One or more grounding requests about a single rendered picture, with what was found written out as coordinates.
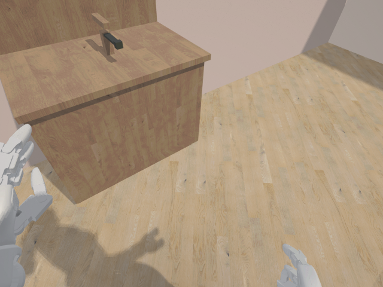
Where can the right robot hand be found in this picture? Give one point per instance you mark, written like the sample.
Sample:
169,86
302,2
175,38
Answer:
304,276

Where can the left robot forearm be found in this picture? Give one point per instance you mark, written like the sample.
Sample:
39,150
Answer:
12,274

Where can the left robot hand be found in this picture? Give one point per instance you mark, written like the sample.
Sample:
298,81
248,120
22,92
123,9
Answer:
13,156

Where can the tap lever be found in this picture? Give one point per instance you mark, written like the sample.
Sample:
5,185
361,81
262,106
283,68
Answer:
116,42

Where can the counter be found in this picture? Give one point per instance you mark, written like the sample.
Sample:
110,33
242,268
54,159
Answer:
98,114

